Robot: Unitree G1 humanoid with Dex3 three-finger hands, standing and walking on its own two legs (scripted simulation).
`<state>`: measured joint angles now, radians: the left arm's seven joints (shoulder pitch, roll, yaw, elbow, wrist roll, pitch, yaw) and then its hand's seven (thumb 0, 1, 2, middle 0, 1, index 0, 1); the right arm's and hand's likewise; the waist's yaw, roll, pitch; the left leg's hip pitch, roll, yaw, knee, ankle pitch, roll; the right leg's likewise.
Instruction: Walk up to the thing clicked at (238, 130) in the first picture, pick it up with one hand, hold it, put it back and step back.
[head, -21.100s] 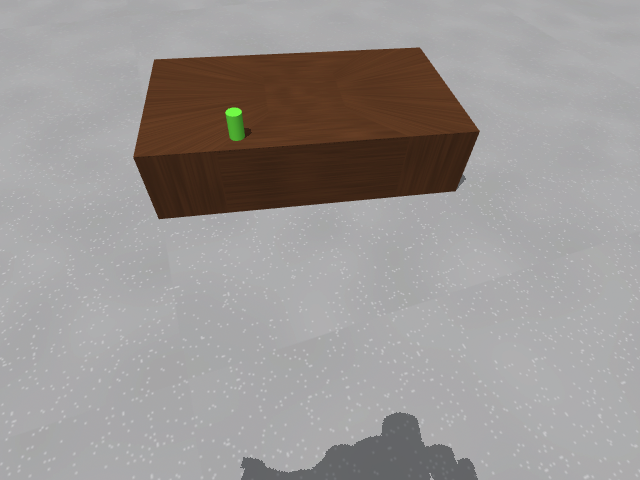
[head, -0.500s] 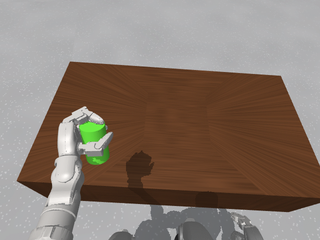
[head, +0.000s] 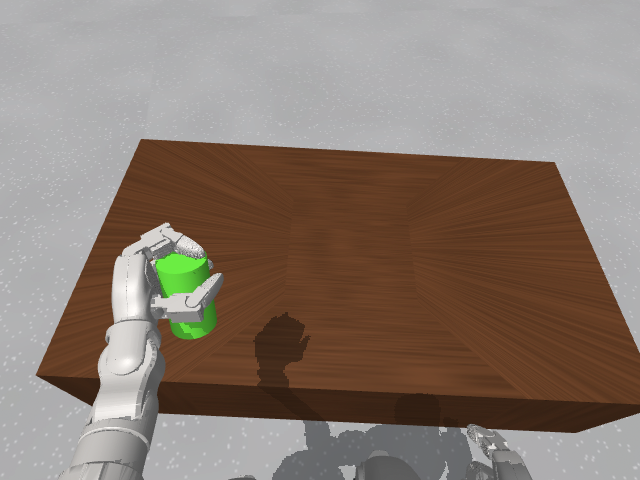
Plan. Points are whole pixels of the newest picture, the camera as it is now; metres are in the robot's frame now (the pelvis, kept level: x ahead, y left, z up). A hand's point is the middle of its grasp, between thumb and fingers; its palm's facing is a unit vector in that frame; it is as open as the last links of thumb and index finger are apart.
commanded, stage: hold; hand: left
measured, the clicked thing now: (188, 292) +0.34 +0.16 +0.01
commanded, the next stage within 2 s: none
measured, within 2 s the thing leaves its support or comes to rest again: neither
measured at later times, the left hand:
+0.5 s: hand (176, 284) +0.33 +0.17 +0.05, palm faces +0.13 -0.99 -0.02, open 6.7 cm
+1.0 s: hand (172, 289) +0.32 +0.17 +0.05, palm faces +0.11 -0.99 -0.02, open 6.7 cm
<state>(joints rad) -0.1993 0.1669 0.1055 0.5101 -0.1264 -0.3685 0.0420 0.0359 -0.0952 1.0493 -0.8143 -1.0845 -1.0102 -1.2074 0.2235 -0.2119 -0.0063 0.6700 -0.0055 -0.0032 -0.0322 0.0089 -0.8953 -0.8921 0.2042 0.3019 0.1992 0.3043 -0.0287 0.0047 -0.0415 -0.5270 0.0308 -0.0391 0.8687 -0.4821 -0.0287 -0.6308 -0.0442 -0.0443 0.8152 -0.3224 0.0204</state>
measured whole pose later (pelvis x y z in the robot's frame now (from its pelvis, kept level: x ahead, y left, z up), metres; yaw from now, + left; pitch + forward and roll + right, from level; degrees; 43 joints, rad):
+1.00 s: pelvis +0.00 +0.00 +0.01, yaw +0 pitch +5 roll -1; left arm -0.11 0.17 0.10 0.43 -0.15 -0.37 0.00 0.04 -0.10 1.05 -0.82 -1.08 -1.01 -1.21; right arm 0.22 -0.21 -0.01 0.68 0.01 -0.03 -0.02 0.01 -0.90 -0.89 0.20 0.30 0.20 0.30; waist -0.02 0.00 -0.02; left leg -0.45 0.02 -0.04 0.81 -0.46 -0.02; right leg -0.55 -0.05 -0.04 0.76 -0.30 0.03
